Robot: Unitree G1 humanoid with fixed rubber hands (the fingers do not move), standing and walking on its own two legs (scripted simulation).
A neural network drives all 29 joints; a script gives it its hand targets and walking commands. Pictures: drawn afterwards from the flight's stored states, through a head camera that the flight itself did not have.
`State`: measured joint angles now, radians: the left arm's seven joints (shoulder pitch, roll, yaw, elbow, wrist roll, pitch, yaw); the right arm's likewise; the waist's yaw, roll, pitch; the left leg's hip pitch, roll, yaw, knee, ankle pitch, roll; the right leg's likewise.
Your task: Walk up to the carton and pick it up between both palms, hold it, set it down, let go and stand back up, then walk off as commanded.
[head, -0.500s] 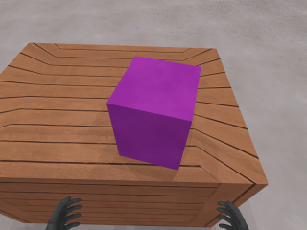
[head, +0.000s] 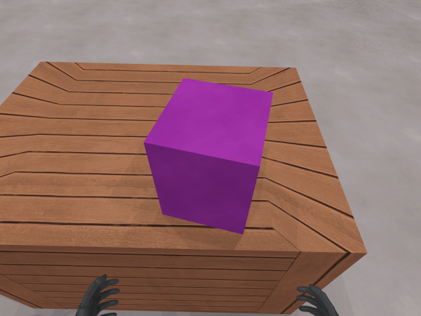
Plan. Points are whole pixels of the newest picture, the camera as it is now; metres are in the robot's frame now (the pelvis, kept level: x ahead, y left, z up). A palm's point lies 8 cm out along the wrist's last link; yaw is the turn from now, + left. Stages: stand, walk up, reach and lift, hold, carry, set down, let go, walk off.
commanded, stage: let go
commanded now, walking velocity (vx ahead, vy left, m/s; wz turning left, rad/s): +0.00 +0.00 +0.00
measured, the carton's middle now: (213, 157) +0.44 +0.01 +0.04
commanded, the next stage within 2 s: stand in 0.32 s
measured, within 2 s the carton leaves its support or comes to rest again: neither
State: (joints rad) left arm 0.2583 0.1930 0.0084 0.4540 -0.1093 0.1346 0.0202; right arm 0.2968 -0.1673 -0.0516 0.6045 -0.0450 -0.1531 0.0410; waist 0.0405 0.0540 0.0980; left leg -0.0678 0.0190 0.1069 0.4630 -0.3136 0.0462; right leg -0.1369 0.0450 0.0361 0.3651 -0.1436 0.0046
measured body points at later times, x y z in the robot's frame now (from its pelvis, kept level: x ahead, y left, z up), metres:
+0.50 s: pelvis +0.00 +0.00 +0.00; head +0.00 -0.01 +0.45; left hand +0.13 +0.26 -0.09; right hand +0.13 -0.25 -0.11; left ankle -0.03 +0.08 -0.74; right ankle +0.04 -0.13 -0.74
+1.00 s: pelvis +0.00 +0.00 +0.00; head +0.01 -0.02 +0.45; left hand +0.09 +0.28 -0.11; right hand +0.11 -0.30 -0.12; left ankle -0.03 +0.08 -0.74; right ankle +0.04 -0.13 -0.74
